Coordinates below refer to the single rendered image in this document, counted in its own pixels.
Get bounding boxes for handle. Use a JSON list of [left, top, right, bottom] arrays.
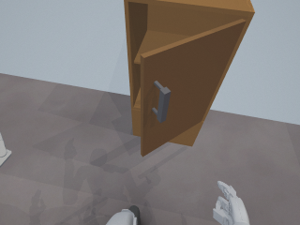
[[152, 81, 171, 123]]

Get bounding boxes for left robot shin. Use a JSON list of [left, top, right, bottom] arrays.
[[121, 209, 134, 216]]

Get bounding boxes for right robot hand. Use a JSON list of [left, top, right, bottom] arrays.
[[213, 181, 250, 225]]

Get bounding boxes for robot left foot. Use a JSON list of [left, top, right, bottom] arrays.
[[128, 205, 141, 225]]

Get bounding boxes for cupboard door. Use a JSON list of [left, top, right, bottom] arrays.
[[140, 19, 247, 157]]

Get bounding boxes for left robot hand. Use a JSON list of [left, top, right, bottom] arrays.
[[0, 132, 12, 168]]

